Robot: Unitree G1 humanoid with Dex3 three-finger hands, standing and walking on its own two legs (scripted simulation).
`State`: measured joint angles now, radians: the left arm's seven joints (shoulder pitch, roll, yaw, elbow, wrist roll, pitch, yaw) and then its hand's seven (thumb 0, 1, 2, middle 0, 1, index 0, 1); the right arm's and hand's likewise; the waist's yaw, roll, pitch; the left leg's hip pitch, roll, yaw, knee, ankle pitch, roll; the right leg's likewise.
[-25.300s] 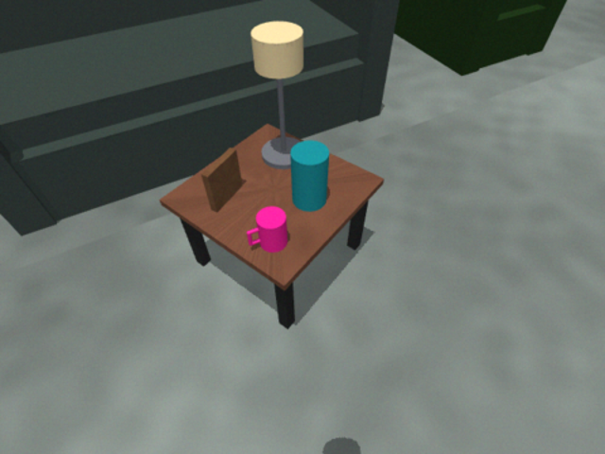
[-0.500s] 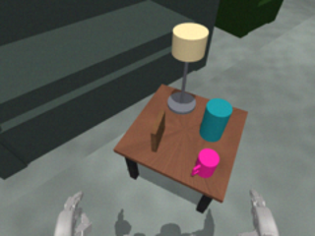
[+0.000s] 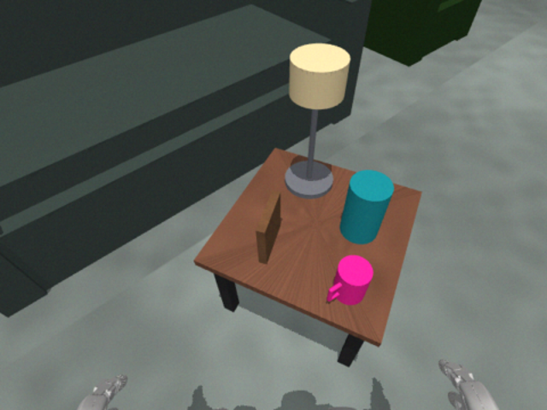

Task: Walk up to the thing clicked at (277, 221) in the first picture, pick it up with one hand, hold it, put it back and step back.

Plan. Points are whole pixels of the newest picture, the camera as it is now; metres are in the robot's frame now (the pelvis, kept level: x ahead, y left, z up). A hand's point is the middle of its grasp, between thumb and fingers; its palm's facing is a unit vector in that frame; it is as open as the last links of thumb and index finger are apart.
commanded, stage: stand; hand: right
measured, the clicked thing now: (346, 283) +0.45 -0.17 -0.31
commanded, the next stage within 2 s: none
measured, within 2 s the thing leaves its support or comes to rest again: neither
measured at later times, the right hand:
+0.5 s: hand out of the picture +0.06 -0.24 -0.12, palm faces -0.02 +0.94 -0.35, open 7.5 cm
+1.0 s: hand out of the picture +0.06 -0.24 -0.11, palm faces -0.03 +0.94 -0.34, open 7.4 cm
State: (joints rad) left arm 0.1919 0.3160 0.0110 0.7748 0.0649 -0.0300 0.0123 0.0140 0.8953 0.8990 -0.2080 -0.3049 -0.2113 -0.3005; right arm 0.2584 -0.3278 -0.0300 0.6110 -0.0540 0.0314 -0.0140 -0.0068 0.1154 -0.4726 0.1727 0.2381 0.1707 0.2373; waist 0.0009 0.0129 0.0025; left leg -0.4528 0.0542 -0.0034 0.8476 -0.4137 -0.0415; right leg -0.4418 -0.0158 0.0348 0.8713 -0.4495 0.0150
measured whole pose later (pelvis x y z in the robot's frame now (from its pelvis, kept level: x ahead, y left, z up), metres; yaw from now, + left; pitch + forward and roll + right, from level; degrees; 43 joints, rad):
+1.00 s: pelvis +0.00 +0.01 +0.05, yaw +0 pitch -4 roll +0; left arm 0.15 0.34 0.01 1.16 0.02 0.00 0.00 0.01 0.90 0.90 -0.20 -0.30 -0.21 -0.30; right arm 0.15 -0.33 0.00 1.14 -0.02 -0.01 -0.01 0.01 -0.90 -0.90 0.20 0.30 0.20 0.30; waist 0.00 0.00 0.07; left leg -0.14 0.05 0.01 0.39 -0.19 -0.03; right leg -0.11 -0.03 0.03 0.37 -0.20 0.04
